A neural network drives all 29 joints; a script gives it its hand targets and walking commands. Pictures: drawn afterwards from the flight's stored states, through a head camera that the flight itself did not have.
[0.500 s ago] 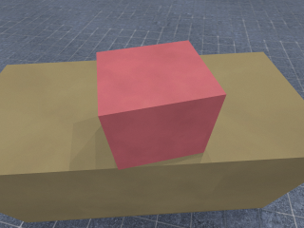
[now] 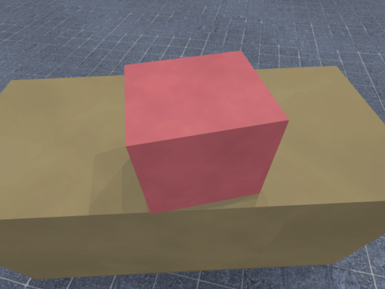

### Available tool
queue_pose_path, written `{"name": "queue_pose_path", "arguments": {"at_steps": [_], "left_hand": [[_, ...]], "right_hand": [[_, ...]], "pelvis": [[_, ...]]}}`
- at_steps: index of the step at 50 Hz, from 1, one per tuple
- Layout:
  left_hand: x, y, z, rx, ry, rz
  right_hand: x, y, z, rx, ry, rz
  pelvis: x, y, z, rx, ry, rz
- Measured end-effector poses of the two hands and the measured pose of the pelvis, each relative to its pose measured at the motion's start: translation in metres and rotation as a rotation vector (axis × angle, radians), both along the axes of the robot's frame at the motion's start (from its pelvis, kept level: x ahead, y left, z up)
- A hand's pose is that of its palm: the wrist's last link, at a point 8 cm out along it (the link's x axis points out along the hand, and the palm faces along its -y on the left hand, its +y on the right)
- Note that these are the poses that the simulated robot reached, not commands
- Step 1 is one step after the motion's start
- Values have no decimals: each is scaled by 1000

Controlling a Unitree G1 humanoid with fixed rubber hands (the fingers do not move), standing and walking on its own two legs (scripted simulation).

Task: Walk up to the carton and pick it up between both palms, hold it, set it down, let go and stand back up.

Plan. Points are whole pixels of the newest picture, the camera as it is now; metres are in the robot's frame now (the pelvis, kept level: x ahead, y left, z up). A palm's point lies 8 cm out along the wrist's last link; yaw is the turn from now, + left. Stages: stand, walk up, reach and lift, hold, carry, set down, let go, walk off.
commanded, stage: stand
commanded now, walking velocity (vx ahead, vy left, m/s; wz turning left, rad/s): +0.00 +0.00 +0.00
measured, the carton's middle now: (195, 132) +0.47 +0.01 +0.04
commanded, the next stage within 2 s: none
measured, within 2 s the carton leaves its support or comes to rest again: neither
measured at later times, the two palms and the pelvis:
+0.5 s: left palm out of the picture +0.02 +0.25 -0.13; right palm out of the picture +0.01 -0.25 -0.13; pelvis +0.00 +0.00 +0.00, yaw +0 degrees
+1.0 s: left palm out of the picture +0.01 +0.25 -0.13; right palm out of the picture +0.01 -0.25 -0.13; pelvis +0.00 +0.00 +0.00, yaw +1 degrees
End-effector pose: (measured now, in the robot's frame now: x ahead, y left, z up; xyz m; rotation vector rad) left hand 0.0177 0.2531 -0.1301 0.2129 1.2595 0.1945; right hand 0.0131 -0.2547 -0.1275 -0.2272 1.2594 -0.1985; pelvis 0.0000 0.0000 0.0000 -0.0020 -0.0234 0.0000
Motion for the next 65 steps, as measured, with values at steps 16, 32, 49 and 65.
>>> {"name": "queue_pose_path", "arguments": {"at_steps": [16,32,49,65], "left_hand": [[-2,0,-1,1,17,-1],[-2,0,-1,0,22,2],[-7,-2,-2,-2,34,10],[-10,-3,-3,-5,42,17]], "right_hand": [[-2,0,-1,1,25,-5],[-1,3,-2,6,31,-3],[0,3,-3,8,38,0],[0,4,-4,11,44,3]], "pelvis": [[1,0,0,-2,-2,5],[3,0,0,-2,-2,10],[3,0,0,-2,-2,15],[4,-1,0,-2,-2,19]]}}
